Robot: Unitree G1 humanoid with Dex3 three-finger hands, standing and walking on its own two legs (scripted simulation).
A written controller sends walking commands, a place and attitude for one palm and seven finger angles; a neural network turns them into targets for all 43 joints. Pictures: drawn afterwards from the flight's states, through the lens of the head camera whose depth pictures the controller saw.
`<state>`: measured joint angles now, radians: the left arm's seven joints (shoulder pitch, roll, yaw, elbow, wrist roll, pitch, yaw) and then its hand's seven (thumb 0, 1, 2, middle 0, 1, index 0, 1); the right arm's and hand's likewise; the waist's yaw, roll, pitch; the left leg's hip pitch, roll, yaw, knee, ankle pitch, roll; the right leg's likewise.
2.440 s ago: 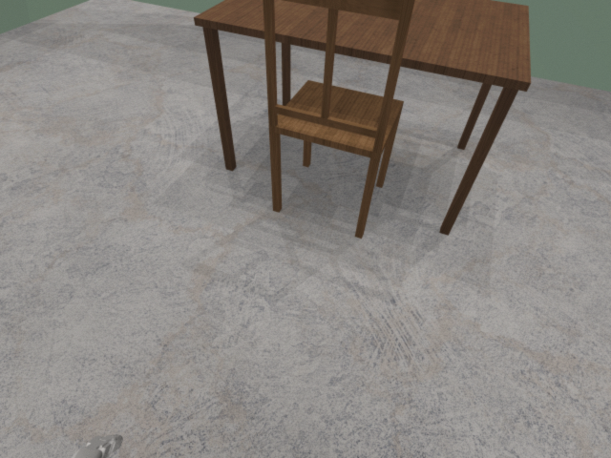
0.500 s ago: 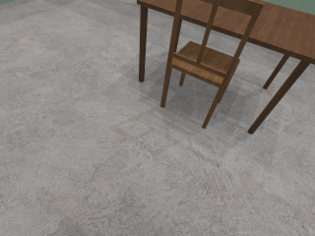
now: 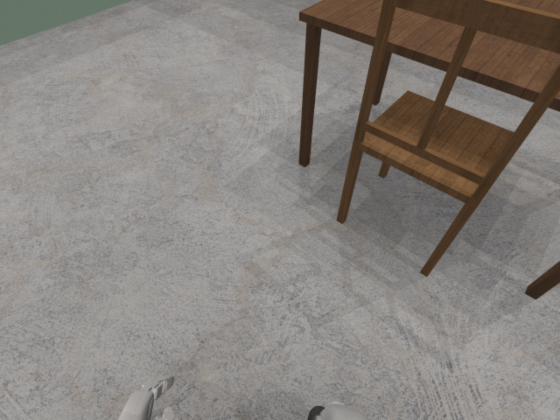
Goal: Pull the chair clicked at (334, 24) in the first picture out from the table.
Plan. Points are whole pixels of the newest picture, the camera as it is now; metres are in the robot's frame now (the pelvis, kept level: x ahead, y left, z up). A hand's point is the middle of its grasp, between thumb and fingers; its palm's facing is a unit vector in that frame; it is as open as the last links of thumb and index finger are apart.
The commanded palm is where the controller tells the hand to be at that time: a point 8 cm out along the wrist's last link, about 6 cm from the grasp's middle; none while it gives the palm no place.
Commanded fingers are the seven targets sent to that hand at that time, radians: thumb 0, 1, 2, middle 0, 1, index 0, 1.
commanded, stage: walk to a spot facing it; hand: left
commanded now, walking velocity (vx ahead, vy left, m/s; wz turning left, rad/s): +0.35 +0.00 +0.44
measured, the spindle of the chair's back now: (442, 96) +0.86 -0.43 -0.03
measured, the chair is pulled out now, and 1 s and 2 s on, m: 0.00 0.00 0.00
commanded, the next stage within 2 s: turn to face it in 0.54 s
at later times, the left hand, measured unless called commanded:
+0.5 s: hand out of the picture +0.07 +0.16 -0.16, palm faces +0.37 -0.91 -0.18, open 7.3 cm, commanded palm none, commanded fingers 0.00 0.90 0.90 -0.20 -0.30 -0.20 -0.30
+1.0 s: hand (131, 303) +0.35 +0.29 -0.15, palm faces +0.33 -0.93 -0.17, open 7.3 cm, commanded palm none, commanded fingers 0.00 0.90 0.90 -0.20 -0.30 -0.20 -0.30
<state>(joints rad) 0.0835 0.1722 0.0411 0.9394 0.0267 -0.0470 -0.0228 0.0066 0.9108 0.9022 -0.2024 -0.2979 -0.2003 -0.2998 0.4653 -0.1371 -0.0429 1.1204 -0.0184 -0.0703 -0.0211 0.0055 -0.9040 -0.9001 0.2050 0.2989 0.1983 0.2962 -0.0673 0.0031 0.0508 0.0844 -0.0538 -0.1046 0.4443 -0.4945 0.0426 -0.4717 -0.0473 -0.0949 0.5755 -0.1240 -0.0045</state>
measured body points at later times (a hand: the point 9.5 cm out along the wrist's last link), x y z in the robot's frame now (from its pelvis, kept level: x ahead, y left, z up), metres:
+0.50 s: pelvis +0.20 +0.01 +0.01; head +0.23 +0.05 +0.46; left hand +0.05 +0.21 -0.14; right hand +0.41 -0.17 -0.11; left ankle +0.28 +0.14 -0.69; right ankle +0.12 -0.11 -0.72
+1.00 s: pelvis +0.34 +0.10 +0.02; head +0.34 +0.11 +0.47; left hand +0.33 +0.34 -0.14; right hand +0.43 -0.12 -0.12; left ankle +0.28 +0.14 -0.72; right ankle +0.42 -0.02 -0.67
